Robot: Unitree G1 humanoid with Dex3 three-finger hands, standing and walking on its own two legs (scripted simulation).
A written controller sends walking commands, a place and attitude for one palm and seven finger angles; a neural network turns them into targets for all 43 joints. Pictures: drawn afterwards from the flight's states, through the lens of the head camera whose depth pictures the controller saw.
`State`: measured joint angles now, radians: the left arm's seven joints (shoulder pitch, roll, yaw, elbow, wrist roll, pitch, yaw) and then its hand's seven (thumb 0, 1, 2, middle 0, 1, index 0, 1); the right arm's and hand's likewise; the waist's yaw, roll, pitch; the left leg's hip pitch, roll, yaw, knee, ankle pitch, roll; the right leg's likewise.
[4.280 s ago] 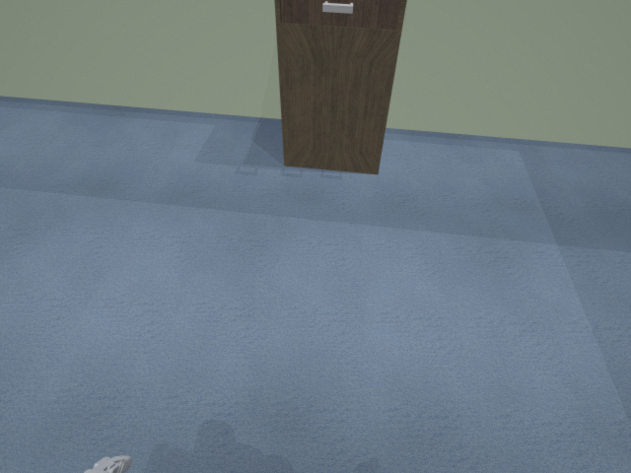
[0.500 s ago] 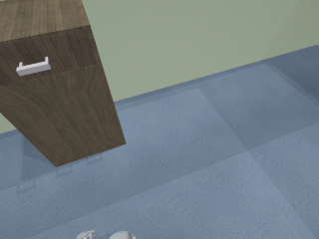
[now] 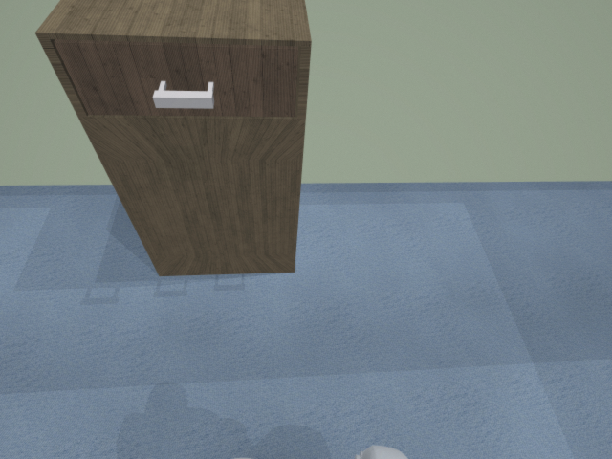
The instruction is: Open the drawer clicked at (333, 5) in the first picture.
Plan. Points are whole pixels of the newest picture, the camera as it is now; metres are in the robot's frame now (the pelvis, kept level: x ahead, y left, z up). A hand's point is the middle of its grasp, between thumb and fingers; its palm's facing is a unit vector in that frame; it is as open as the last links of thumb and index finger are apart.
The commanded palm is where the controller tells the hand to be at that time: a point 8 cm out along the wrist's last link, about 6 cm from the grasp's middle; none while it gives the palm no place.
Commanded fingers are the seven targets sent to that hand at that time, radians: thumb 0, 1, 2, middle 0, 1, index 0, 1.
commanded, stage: turn to face it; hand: left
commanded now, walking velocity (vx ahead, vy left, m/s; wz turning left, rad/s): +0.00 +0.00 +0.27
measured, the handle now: (185, 92) +0.75 +0.29 +0.02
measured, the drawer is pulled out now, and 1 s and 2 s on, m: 0.00 0.00 0.00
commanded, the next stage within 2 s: take the last steps up to it in 0.22 s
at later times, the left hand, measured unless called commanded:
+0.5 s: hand out of the picture -0.01 +0.12 -0.15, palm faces +0.22 -0.94 -0.25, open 7.3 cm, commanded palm none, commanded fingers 0.00 0.90 0.90 -0.20 -0.30 -0.20 -0.30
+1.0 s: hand out of the picture +0.02 +0.21 -0.17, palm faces +0.26 -0.95 -0.17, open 7.4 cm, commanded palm none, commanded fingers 0.00 0.90 0.90 -0.20 -0.30 -0.20 -0.30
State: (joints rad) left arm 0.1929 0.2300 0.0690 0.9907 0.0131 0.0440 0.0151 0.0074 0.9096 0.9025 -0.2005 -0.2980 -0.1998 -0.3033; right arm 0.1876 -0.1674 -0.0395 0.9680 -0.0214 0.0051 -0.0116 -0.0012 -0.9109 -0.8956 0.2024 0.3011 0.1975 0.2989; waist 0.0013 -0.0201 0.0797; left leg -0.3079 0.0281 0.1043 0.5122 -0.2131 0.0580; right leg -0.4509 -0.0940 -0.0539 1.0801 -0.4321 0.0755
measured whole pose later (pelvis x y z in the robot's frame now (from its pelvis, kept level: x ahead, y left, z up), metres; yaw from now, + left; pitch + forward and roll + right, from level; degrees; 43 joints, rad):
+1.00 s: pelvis +0.07 +0.03 +0.01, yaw +12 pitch -1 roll +0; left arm 0.31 0.19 0.05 1.11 0.03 0.00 -0.01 0.01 0.91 0.90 -0.20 -0.30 -0.20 -0.30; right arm 0.27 -0.16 -0.04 1.05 -0.02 -0.06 -0.02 -0.03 -0.96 -0.90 0.20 0.30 0.20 0.30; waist 0.02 -0.05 0.03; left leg -0.06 -0.01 0.16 0.35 -0.28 0.04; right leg -0.50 -0.12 -0.08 1.06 -0.29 0.02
